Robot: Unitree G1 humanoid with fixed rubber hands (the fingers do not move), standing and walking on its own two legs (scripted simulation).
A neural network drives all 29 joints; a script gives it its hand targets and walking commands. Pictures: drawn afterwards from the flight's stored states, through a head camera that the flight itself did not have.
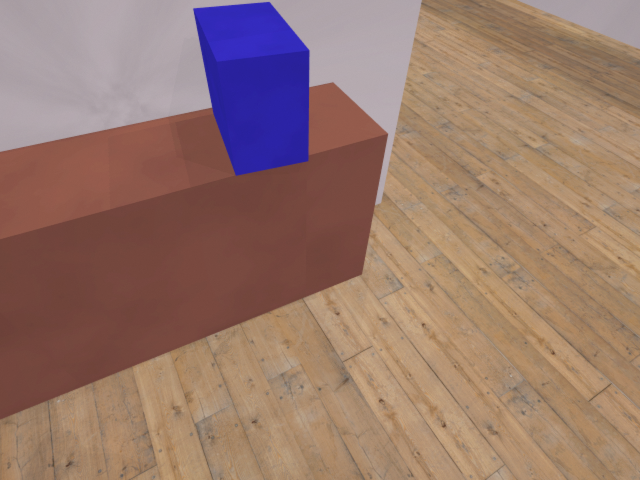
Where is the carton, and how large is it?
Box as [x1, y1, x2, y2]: [193, 2, 309, 175]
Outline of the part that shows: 269,2 193,8 213,113 236,175 307,160 309,50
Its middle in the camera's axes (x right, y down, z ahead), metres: -0.17 -0.38 +0.94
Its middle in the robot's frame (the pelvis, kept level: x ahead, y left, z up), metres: +0.97 +0.14 +0.01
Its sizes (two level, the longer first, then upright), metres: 0.296 0.185 0.271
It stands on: a pedestal, 0.65 m high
